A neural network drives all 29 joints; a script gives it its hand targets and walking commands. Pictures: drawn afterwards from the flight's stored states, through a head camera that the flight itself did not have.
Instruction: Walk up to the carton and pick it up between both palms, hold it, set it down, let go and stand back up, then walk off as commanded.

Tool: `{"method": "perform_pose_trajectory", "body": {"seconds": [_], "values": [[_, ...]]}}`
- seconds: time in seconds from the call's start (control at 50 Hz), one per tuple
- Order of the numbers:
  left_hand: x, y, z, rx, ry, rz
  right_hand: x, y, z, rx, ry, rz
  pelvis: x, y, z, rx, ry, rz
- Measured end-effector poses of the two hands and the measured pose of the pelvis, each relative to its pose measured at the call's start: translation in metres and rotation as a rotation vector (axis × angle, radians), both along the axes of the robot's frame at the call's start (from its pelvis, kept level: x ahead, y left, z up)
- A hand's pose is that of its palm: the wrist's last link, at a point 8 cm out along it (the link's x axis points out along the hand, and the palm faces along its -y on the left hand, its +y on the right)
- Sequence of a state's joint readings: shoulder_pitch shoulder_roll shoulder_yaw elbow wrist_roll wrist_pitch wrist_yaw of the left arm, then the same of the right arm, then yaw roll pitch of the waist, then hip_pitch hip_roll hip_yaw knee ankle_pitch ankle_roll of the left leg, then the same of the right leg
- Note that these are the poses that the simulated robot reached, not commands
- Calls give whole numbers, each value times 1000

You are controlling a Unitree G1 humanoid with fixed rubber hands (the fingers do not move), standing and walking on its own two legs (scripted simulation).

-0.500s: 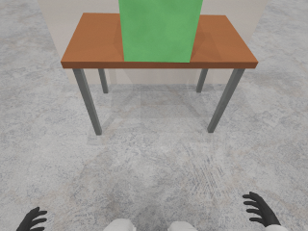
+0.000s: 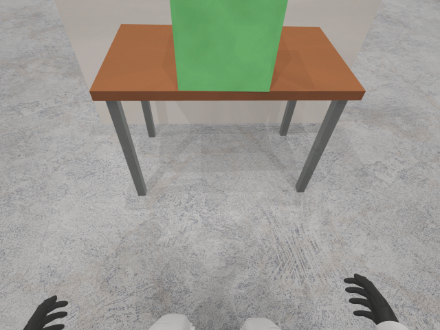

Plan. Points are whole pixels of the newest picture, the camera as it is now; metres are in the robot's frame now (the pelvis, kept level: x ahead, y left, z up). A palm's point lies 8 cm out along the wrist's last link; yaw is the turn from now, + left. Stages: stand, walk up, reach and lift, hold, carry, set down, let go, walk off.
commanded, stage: stand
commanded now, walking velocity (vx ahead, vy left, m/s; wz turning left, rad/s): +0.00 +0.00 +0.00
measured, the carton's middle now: (224, 29) +0.99 +0.01 +0.09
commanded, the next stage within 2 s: none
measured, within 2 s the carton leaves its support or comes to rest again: neither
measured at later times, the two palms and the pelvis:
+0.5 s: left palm out of the picture +0.10 +0.32 -0.07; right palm (382, 319) +0.16 -0.29 -0.06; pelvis +0.00 +0.00 +0.00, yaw +0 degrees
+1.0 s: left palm out of the picture +0.09 +0.31 -0.07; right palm (387, 320) +0.15 -0.30 -0.06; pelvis +0.00 -0.01 +0.00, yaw +0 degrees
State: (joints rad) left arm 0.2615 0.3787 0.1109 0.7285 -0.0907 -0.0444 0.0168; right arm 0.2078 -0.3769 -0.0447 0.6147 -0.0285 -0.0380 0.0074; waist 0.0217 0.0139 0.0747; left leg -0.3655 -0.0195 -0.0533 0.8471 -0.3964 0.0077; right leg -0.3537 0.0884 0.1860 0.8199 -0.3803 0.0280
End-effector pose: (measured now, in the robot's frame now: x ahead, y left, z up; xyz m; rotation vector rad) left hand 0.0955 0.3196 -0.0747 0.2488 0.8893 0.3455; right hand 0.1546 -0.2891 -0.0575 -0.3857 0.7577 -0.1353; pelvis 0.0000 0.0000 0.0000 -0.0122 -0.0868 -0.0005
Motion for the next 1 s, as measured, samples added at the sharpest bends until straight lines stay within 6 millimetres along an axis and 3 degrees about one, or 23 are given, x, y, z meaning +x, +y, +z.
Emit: {"method": "perform_pose_trajectory", "body": {"seconds": [1.0], "values": [[-3,-6,6,5,14,-3,-1,-8,1,3,4,2,-2,-6,4,7,6,-1]]}}
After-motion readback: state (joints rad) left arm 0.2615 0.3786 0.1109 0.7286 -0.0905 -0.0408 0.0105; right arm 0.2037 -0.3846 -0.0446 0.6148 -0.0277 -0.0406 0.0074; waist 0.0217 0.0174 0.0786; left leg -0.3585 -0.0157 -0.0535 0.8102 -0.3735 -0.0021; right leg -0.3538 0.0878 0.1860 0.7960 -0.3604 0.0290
